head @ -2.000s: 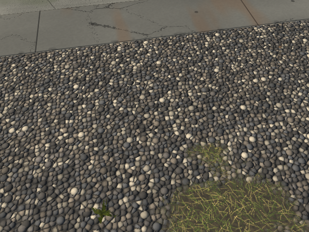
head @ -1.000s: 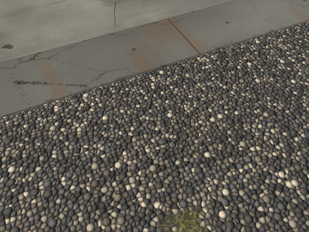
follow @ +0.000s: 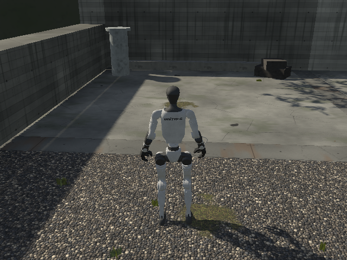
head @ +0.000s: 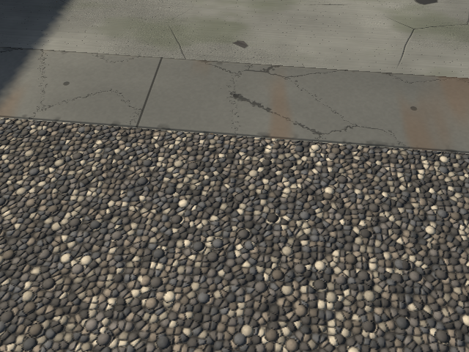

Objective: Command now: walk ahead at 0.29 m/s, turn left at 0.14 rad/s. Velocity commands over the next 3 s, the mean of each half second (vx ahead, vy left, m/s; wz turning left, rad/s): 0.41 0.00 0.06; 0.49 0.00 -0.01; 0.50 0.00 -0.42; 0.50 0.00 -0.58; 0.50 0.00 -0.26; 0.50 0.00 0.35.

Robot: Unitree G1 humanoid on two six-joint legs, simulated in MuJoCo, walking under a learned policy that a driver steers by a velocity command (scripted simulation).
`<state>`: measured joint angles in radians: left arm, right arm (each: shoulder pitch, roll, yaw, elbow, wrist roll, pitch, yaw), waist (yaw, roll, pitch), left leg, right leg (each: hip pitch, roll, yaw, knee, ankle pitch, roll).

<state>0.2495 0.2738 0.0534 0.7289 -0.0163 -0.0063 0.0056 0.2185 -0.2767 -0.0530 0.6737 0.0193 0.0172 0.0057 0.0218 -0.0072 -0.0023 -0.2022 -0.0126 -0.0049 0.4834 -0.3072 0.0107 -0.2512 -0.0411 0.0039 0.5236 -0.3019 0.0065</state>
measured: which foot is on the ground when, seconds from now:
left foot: down 0.00-0.46, up 0.48-0.96, down 0.98-1.00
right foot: down 0.00-0.00, up 0.02-0.42, down 0.44-0.98, up 1.00-1.00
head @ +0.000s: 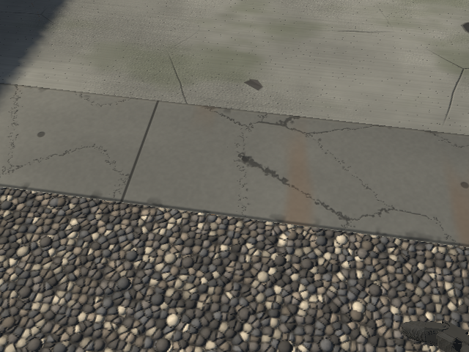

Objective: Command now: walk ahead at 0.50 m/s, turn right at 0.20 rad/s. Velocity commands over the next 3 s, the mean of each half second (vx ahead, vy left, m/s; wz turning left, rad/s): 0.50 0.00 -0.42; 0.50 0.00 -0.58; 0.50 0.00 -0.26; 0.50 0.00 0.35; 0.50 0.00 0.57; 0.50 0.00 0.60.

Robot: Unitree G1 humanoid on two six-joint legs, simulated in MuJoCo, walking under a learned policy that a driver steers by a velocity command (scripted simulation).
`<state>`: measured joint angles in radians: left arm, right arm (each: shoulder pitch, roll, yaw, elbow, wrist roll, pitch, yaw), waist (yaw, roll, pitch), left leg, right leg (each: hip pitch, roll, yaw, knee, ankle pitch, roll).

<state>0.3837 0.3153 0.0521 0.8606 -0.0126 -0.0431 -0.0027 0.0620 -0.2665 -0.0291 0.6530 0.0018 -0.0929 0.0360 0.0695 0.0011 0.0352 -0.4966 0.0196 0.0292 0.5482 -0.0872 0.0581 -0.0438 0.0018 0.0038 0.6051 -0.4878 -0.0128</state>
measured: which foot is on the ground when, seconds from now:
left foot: down 0.00-0.52, up 0.54-0.98, down 1.00-1.00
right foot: up 0.00-0.48, down 0.50-1.00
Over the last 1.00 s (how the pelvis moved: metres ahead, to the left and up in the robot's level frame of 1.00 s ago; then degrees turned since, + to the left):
0.50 0.00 -0.01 0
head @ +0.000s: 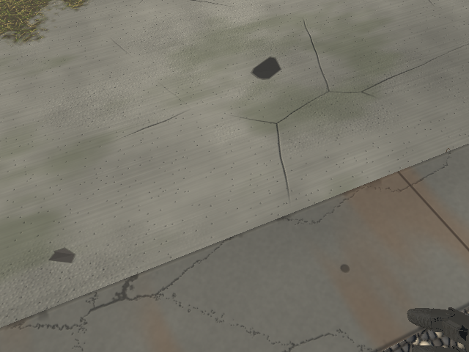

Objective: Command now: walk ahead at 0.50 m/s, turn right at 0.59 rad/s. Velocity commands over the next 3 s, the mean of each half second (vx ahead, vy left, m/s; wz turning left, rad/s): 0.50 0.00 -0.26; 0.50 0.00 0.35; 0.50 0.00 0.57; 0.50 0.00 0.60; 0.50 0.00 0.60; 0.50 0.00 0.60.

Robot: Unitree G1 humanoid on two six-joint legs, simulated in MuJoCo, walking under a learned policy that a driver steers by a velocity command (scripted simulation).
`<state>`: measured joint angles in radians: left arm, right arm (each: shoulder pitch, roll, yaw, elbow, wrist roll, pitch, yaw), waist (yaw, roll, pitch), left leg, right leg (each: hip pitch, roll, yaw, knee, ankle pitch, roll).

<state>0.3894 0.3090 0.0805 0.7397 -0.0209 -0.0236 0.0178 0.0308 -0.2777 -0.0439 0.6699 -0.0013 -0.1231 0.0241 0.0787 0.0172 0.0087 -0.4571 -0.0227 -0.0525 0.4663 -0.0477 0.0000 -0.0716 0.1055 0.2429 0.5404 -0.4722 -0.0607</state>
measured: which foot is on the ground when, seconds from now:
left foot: down 0.00-0.50, up 0.52-1.00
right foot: down 0.00-0.00, up 0.02-0.46, down 0.48-1.00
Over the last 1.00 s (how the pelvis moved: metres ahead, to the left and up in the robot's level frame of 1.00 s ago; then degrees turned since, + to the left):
0.56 -0.11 0.00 -33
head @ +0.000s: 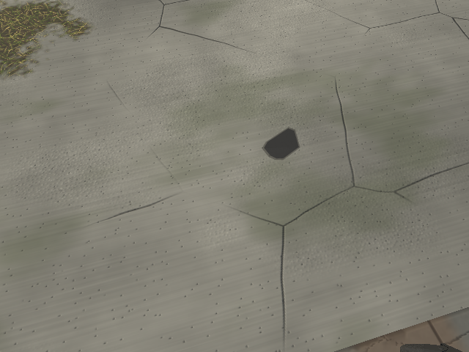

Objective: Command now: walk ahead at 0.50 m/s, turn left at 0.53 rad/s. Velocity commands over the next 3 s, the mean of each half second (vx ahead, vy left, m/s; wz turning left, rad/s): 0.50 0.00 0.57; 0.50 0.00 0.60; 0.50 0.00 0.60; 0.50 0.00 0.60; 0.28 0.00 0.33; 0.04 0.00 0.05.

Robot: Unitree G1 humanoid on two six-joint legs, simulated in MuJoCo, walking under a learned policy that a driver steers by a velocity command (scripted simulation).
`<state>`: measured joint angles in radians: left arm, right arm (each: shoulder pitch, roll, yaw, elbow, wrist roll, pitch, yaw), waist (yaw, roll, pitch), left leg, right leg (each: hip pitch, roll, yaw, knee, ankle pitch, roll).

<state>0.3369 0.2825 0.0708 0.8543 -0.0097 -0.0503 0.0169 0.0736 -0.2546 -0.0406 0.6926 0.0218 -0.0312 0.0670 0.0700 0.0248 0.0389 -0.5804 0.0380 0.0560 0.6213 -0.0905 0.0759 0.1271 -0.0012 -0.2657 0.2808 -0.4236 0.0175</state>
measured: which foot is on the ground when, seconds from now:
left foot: up 0.00-0.02, down 0.04-0.52, up 0.54-1.00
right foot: down 0.00-0.04, up 0.06-0.48, down 0.50-1.00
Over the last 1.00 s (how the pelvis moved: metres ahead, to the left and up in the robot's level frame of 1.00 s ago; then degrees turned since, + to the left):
0.52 -0.05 0.00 7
